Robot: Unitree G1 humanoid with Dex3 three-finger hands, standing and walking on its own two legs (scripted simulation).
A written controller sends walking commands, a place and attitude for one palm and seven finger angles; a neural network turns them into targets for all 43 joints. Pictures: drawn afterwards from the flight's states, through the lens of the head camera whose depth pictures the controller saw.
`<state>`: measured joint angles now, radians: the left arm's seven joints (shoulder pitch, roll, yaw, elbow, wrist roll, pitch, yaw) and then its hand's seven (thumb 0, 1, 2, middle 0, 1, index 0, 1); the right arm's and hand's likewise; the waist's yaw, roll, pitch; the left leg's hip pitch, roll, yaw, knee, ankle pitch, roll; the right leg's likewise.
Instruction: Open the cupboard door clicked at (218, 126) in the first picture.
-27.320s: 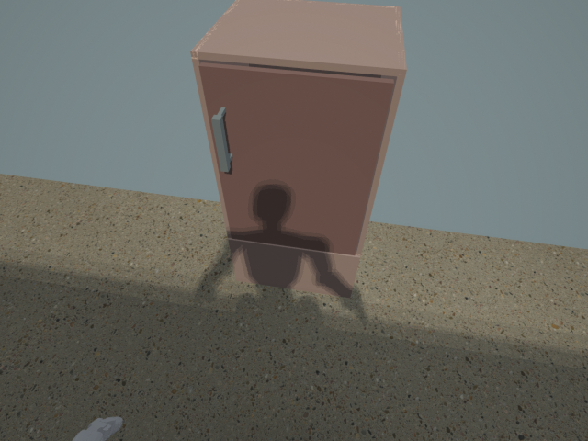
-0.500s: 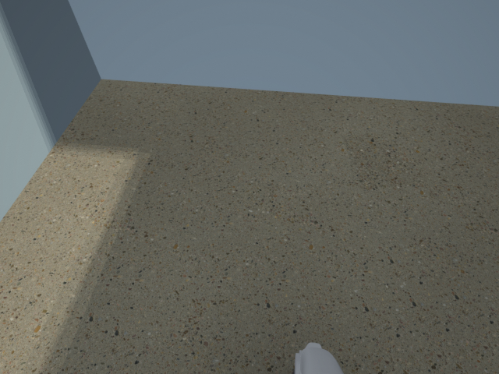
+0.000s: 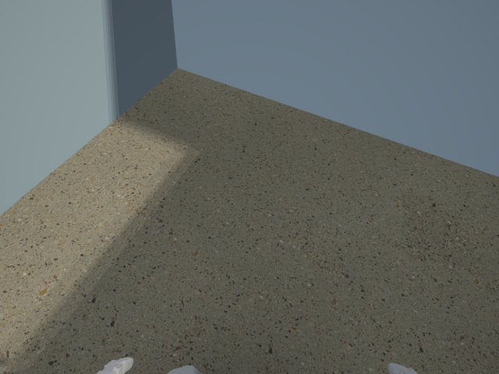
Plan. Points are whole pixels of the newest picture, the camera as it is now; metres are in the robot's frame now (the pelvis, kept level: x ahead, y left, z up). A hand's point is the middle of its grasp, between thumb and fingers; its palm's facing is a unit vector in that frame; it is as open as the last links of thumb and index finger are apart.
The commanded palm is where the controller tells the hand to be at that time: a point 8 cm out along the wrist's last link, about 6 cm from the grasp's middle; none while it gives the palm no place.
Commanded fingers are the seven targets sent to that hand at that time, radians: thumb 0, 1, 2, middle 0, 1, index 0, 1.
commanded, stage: turn to face it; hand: left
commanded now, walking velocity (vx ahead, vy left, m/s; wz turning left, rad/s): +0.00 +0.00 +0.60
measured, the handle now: out of the picture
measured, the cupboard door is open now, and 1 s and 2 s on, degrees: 44 44 44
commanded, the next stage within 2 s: none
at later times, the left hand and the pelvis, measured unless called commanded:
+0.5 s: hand out of the picture +0.06 +0.17 -0.13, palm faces +0.25 -0.92 -0.31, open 7.4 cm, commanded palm none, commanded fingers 0.00 0.90 0.90 -0.20 -0.30 -0.20 -0.30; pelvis +0.02 -0.06 +0.02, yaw +16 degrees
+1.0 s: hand out of the picture -0.07 +0.17 -0.16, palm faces +0.58 -0.77 -0.25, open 7.4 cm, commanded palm none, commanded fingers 0.00 0.90 0.90 -0.20 -0.30 -0.20 -0.30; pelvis +0.00 -0.05 +0.02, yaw +35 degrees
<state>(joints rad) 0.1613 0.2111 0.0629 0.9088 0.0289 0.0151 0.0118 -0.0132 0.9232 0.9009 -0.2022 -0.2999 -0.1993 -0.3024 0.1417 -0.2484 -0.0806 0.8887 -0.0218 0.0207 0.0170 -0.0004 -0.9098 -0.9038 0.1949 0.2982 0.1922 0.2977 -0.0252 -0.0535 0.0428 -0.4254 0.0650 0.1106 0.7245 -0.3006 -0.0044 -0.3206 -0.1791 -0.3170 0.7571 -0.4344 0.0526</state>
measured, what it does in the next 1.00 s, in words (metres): steps on the spot, turning left: right foot, then left foot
